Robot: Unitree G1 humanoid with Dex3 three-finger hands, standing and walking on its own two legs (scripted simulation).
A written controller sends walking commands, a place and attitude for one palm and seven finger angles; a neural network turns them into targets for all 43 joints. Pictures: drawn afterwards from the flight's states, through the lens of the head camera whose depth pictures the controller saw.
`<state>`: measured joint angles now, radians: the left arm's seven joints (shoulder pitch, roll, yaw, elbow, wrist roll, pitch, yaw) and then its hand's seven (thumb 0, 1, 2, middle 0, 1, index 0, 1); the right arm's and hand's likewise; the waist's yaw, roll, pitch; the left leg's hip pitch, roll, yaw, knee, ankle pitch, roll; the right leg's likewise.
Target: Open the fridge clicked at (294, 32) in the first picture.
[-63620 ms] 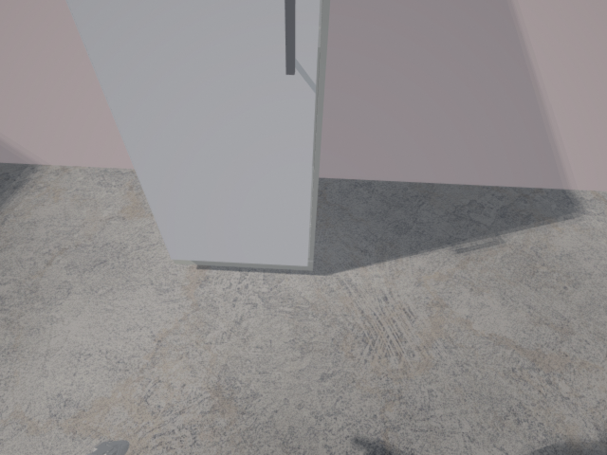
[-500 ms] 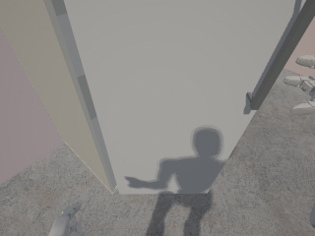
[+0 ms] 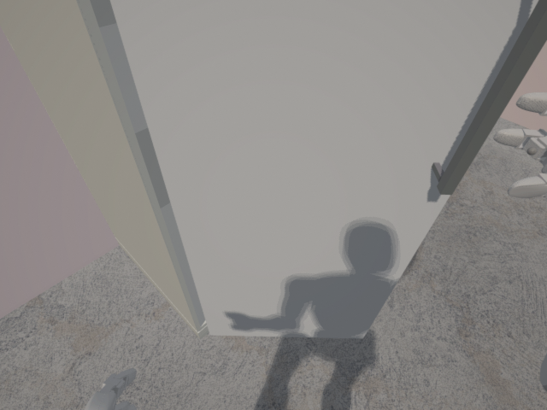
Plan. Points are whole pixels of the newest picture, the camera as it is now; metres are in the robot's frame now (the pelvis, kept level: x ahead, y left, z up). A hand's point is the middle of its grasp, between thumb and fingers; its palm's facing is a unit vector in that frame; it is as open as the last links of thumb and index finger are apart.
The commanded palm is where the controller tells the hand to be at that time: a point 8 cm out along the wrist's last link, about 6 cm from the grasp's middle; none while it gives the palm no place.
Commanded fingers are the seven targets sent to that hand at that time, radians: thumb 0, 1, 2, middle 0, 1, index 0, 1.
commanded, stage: move the hooked fingers beside the handle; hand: right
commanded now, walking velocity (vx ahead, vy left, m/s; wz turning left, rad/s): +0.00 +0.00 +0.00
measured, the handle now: (483, 102) +0.48 -0.22 +0.25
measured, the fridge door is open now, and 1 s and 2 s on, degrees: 46 46 46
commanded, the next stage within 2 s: feel for the door with the fingertips in 0.78 s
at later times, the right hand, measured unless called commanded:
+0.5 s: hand (536, 158) +0.40 -0.27 +0.23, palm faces -0.02 +1.00 -0.01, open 14.0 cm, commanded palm +0.38 -0.33 +0.23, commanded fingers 0.00 0.50 -0.30 0.30 1.20 0.30 1.20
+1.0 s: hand (534, 157) +0.41 -0.28 +0.22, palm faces +0.00 +1.00 -0.02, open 14.0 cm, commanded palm +0.38 -0.32 +0.23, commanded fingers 0.00 0.50 -0.30 0.30 1.20 0.30 1.20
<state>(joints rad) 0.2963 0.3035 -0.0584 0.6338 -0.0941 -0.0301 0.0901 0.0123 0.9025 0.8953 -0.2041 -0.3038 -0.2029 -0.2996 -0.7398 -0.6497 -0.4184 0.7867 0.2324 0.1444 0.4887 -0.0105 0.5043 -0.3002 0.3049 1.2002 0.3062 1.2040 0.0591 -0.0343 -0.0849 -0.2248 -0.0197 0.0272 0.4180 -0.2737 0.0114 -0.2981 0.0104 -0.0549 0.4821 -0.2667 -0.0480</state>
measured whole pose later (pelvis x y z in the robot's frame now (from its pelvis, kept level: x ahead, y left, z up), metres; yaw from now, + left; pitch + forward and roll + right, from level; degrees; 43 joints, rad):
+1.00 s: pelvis +0.01 +0.01 +0.00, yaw +0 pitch +5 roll +1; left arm 0.31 0.32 -0.05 0.64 -0.10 -0.01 0.09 0.01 0.90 0.90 -0.20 -0.30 -0.20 -0.30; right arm -0.73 -0.69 -0.42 0.81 0.23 0.14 0.51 -0.01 0.50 -0.30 0.30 1.20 0.30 1.20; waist 0.05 -0.03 -0.08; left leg -0.23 -0.03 0.04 0.43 -0.29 0.02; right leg -0.31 0.00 -0.04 0.50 -0.28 -0.04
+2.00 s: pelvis +0.00 +0.01 +0.00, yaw +0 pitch +5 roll +1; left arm 0.31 0.30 -0.05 0.67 -0.09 -0.01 0.10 0.01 0.90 0.90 -0.20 -0.30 -0.20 -0.30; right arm -0.82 -0.61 -0.35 0.83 0.21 0.13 0.41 -0.01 0.50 -0.30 0.31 1.21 0.31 1.21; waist 0.07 -0.03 -0.08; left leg -0.23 -0.03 0.03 0.42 -0.28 0.02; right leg -0.30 0.00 -0.05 0.48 -0.27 -0.04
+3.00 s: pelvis +0.00 +0.02 +0.00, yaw +0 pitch +3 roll +1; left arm 0.25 0.28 -0.06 0.65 -0.09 0.00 0.09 0.01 0.90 0.90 -0.20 -0.30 -0.20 -0.30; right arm -0.72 -0.51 -0.32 0.64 0.22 0.22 0.33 -0.01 0.50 -0.30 0.30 1.20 0.29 1.20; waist 0.04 -0.03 -0.07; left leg -0.17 -0.03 0.03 0.39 -0.27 0.03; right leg -0.24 0.00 -0.05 0.45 -0.25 -0.03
